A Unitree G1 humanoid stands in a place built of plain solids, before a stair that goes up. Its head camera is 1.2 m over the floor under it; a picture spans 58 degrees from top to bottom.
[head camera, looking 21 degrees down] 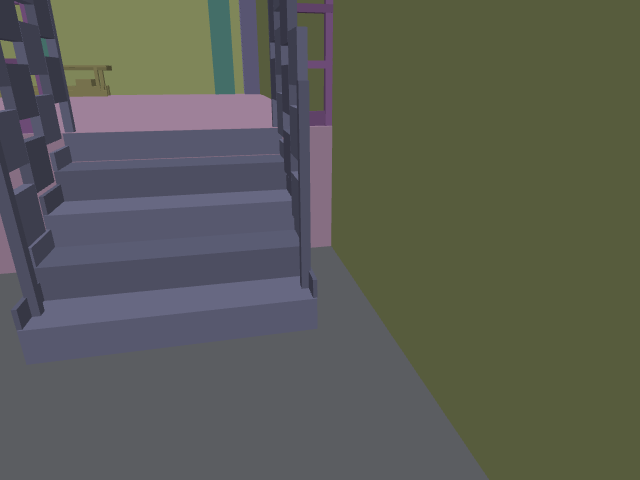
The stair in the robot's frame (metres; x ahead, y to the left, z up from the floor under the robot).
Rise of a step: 0.17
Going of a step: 0.27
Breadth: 1.32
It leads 13 degrees to the left of straight ahead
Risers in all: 5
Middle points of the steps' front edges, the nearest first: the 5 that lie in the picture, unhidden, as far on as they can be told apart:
1.73 0.65 0.17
1.99 0.71 0.35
2.25 0.77 0.52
2.51 0.83 0.70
2.78 0.89 0.87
